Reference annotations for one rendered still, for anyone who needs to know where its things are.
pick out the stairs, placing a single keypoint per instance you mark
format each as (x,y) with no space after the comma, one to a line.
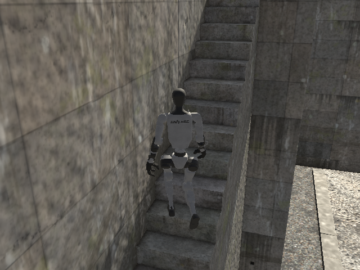
(220,89)

